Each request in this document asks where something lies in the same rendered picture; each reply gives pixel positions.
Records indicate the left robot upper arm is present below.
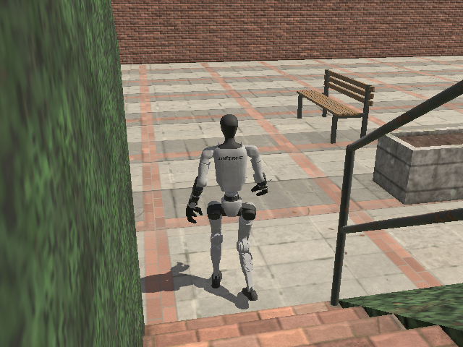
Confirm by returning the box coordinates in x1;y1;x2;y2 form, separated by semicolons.
196;146;215;188

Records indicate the right robot forearm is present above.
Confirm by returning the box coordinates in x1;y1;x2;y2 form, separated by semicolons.
257;173;268;190

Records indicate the right robot foot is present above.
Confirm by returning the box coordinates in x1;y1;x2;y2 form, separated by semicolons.
242;287;258;301

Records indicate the right robot upper arm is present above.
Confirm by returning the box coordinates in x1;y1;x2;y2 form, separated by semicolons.
245;145;265;183

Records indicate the left robot forearm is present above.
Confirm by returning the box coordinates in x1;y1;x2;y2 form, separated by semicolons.
188;176;203;208

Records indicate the right robot shin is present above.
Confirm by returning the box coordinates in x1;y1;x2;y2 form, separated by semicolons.
239;240;254;292

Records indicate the right robot hand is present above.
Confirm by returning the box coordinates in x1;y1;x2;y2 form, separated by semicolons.
251;185;268;196

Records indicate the left robot hand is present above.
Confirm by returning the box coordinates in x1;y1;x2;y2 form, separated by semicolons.
186;205;203;223

